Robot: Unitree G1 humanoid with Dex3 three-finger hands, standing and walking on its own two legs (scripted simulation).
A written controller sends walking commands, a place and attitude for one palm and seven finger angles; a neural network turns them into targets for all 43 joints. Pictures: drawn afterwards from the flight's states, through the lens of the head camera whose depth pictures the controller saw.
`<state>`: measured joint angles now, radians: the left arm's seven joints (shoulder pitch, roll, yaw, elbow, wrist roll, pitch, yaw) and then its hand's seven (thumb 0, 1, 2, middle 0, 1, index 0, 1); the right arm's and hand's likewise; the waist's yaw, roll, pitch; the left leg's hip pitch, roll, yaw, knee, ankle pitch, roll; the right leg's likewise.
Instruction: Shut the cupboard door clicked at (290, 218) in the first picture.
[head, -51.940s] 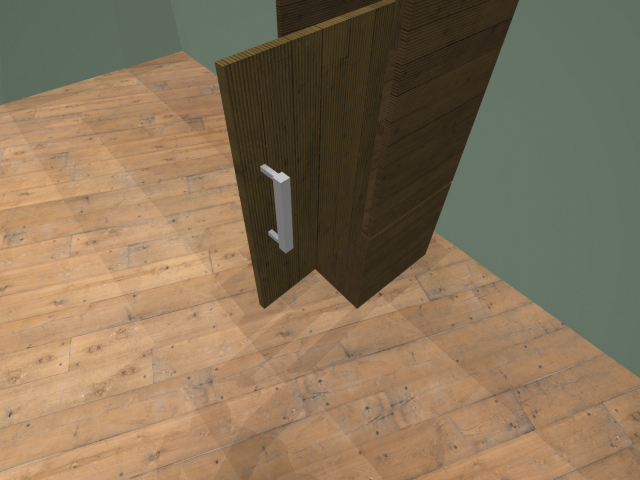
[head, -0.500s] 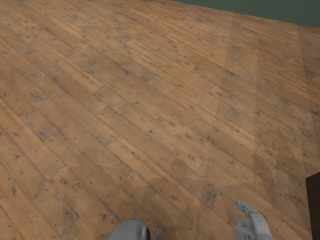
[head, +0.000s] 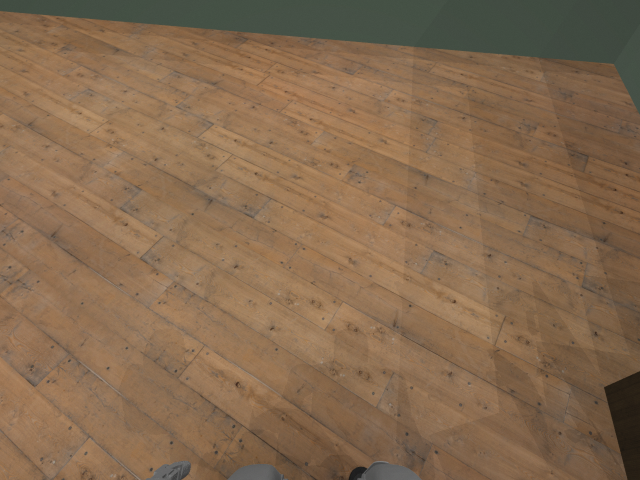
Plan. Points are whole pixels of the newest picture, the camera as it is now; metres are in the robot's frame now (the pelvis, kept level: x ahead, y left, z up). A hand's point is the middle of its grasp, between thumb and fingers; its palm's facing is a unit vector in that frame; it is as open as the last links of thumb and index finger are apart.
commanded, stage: turn to face it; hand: left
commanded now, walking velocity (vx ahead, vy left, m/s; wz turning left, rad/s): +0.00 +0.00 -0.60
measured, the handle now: out of the picture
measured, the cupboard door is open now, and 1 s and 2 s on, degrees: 24 24 24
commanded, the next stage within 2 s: take the last steps up to it in 2.00 s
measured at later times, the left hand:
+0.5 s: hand (186, 409) +0.23 +0.21 -0.15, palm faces -0.28 -0.93 -0.24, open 7.3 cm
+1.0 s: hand (233, 360) +0.30 +0.15 -0.16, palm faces -0.56 -0.80 -0.19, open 7.3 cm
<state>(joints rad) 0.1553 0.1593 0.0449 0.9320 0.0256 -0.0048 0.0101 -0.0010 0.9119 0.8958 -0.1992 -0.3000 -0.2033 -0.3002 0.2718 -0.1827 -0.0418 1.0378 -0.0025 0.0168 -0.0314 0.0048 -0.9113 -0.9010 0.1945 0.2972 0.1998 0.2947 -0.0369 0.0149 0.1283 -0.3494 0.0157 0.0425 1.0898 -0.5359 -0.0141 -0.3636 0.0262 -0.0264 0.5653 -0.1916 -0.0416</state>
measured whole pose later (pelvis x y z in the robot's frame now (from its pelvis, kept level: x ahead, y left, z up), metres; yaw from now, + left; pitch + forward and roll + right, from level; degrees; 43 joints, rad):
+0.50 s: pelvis +0.06 +0.03 +0.01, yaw -19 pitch +0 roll -2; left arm 0.16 0.26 0.10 0.88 0.02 0.07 -0.04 0.00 0.91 0.90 -0.20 -0.30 -0.20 -0.30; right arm 0.20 -0.21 -0.04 0.89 -0.03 0.01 -0.02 0.00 -0.90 -0.90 0.20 0.30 0.20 0.30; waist 0.00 0.02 0.09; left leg -0.19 0.15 0.19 0.55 -0.34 -0.03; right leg -0.38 -0.01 -0.08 0.75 -0.39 0.03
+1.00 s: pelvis +0.09 +0.04 +0.01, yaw -36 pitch +0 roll -2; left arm 0.14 0.26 0.09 0.88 0.02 0.09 -0.04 0.01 0.91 0.90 -0.20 -0.30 -0.20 -0.30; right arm 0.25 -0.20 -0.01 0.88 -0.03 0.01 -0.03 0.00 -0.90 -0.90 0.20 0.30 0.20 0.30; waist -0.01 -0.02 0.09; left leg -0.27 0.13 0.13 0.54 -0.27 -0.02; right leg -0.47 0.00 -0.03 1.02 -0.49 0.05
